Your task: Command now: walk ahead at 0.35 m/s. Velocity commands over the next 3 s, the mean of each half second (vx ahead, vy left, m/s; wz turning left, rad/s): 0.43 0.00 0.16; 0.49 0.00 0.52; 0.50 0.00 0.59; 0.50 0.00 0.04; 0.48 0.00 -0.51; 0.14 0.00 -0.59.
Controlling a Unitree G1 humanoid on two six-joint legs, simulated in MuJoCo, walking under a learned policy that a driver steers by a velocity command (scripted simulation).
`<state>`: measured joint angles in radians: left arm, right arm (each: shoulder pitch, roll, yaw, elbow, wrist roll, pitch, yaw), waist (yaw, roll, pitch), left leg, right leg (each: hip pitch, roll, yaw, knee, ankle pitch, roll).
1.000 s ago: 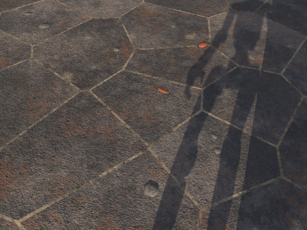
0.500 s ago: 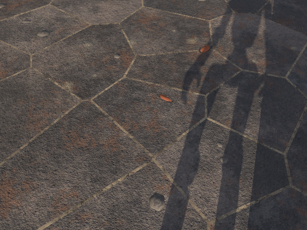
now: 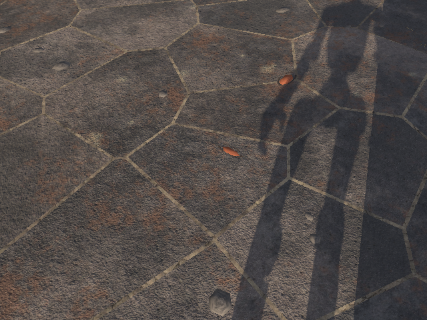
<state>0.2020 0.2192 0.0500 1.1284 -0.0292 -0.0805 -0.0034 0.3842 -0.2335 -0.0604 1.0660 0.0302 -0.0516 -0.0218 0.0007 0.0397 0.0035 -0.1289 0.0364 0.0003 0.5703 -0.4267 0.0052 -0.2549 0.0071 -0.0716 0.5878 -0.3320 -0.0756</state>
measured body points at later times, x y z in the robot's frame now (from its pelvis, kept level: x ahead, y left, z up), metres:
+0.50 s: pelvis +0.24 +0.03 -0.02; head +0.28 +0.03 +0.43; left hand +0.14 +0.28 -0.16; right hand +0.49 -0.17 -0.11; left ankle +0.36 +0.12 -0.73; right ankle +0.00 -0.10 -0.69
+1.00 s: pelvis +0.54 +0.05 +0.00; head +0.56 +0.06 +0.45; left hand +0.66 +0.35 -0.08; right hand +0.65 -0.22 -0.13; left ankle +0.37 +0.11 -0.71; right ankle +0.68 -0.02 -0.73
